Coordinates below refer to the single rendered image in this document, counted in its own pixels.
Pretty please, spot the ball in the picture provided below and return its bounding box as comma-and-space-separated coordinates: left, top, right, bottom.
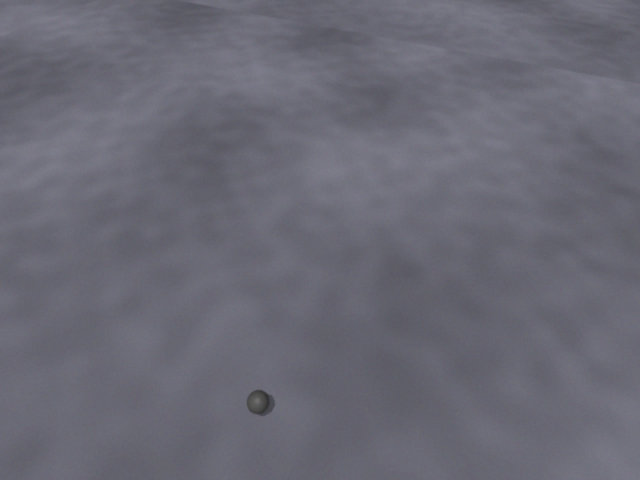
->
247, 390, 269, 414

